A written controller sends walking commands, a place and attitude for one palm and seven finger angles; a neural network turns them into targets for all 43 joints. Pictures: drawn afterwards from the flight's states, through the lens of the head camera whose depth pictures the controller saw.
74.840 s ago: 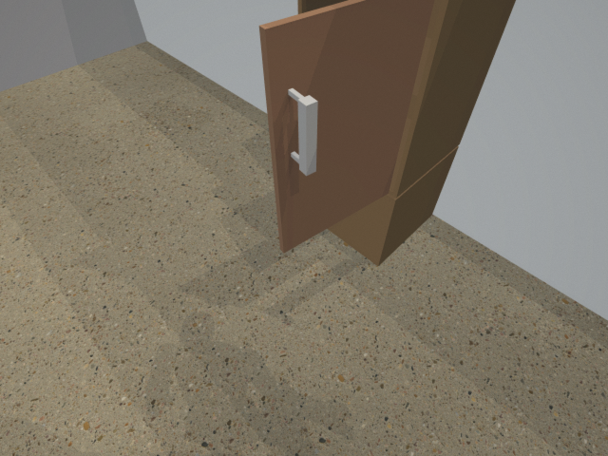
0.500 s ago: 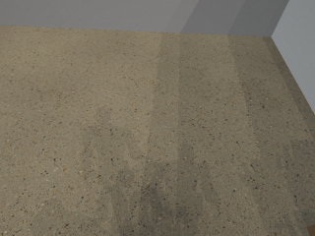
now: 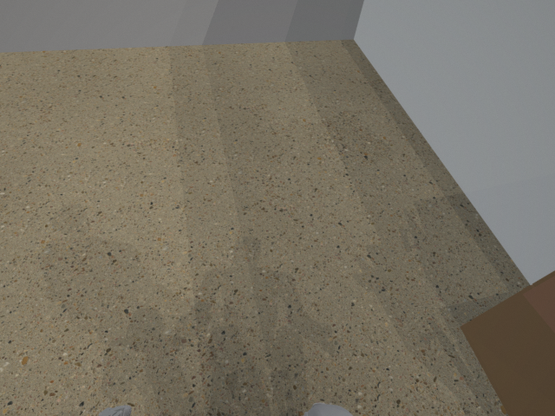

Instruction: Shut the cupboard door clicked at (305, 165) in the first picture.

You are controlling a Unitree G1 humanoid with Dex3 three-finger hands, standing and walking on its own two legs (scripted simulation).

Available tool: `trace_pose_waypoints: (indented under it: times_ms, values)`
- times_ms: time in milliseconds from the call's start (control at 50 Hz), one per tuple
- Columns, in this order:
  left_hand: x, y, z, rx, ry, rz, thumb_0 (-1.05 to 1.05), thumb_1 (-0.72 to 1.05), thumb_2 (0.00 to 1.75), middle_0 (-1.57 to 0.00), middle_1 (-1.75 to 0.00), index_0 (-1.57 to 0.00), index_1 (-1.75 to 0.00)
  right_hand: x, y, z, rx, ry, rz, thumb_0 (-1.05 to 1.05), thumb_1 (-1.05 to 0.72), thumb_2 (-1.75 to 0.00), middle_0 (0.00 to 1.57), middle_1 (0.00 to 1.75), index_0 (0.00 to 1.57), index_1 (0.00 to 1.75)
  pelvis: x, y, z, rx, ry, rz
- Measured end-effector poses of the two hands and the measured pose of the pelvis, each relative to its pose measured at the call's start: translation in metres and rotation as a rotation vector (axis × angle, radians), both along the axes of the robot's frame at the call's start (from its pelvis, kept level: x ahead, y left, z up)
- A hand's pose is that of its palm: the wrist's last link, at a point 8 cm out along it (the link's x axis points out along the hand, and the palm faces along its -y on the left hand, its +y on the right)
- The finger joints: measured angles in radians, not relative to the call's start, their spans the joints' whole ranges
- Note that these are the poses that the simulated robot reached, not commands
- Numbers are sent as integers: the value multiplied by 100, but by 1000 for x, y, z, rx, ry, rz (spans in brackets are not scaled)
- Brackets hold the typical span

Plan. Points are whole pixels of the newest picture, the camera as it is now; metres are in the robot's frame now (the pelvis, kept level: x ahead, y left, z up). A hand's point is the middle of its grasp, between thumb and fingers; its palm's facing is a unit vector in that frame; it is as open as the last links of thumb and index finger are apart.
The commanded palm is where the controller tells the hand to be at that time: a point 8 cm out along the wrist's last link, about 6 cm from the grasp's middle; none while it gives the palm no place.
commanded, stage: turn to face it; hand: left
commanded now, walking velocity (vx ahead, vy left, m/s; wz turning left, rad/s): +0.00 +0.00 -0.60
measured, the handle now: out of the picture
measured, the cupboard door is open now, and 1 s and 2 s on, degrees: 8 8 8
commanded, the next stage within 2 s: take the last steps up to it in 1.78 s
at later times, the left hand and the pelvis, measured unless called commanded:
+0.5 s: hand (190, 394) +0.17 +0.14 -0.15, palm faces -0.29 -0.92 -0.26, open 7.4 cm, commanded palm none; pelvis +0.01 -0.02 +0.00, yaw -17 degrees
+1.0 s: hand (198, 339) +0.25 +0.15 -0.16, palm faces -0.52 -0.83 -0.22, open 7.4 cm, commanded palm none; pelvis +0.06 +0.01 +0.01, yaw -35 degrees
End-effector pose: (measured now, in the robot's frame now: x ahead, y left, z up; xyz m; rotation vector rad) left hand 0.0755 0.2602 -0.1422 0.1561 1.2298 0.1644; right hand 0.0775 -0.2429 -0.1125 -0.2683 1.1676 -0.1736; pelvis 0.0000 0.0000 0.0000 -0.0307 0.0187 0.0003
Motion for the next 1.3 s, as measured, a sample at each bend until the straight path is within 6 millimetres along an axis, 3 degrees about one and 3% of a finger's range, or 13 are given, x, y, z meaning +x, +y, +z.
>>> trace_pose_waypoints:
  times_ms: [160,320,380,520,640,740,880,1000,1180,1240,1300]
  values:
    - [53,0,18,-2,-50,-118,0,91,90,-19,-30,-20,-30,-44,3,4,8,73,-116,1,-90,-90,20,30,21,30,4,6,11,-22,4,-93]
    - [102,-45,21,27,-98,-283,0,91,90,-19,-30,-20,-30,-94,-27,-23,43,119,-277,1,-90,-90,20,30,21,30,8,-13,-4,9,0,-200]
    - [108,-61,21,47,-118,-326,0,91,90,-19,-30,-20,-30,-105,-42,-35,48,144,-329,1,-90,-90,20,30,20,30,9,-19,-10,11,0,-240]
    - [96,-71,23,49,-34,-360,0,90,90,-20,-30,-20,-30,-87,-49,-21,43,89,-370,1,-91,-90,20,30,20,30,15,-20,2,28,6,-304]
    - [96,-58,9,25,25,-382,0,90,90,-20,-30,-20,-30,-55,-40,-10,20,7,-386,1,-91,-90,20,30,20,30,28,-8,0,24,13,-369]
    - [116,-38,-11,9,60,-403,0,90,90,-20,-30,-20,-30,-38,-22,-3,-22,-60,-403,1,-91,-90,20,30,20,30,42,10,-9,16,14,-435]
    - [161,-40,4,4,38,-500,0,90,90,-20,-30,-20,-30,-63,5,12,-21,-22,-475,1,-91,-90,20,30,20,30,53,18,7,-16,12,-522]
    - [197,-69,15,11,-3,-605,0,91,90,-19,-30,-20,-30,-105,15,6,9,36,-601,1,-90,-90,20,30,21,30,56,14,10,-16,11,-603]
    - [232,-156,21,36,-130,-806,0,91,90,-19,-30,-20,-30,-185,10,-38,87,114,-803,1,-90,-90,20,30,20,30,48,-17,-13,23,-7,-729]
    - [227,-171,28,46,-132,-838,0,90,90,-19,-30,-20,-30,-194,5,-40,92,131,-847,1,-91,-90,20,30,20,30,48,-21,-9,22,-10,-755]
    - [222,-177,32,54,-105,-857,0,90,90,-20,-30,-20,-30,-189,-2,-31,89,98,-867,1,-91,-90,20,30,20,30,49,-25,-1,38,-12,-792]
